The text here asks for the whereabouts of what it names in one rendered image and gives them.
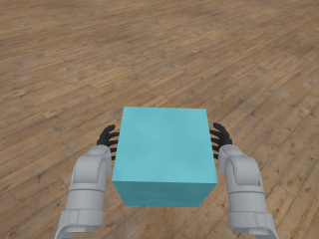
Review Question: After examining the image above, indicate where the robot left hand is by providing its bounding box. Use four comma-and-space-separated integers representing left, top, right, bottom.
96, 124, 120, 160

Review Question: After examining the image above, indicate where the left robot forearm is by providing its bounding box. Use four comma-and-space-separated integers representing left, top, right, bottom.
54, 144, 112, 239

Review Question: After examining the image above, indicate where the robot right hand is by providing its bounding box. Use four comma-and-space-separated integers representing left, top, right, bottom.
209, 122, 232, 159

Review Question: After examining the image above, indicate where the carton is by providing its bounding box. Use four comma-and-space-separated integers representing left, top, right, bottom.
112, 107, 218, 208

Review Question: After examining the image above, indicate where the right robot forearm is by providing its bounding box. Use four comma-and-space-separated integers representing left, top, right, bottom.
217, 144, 279, 239

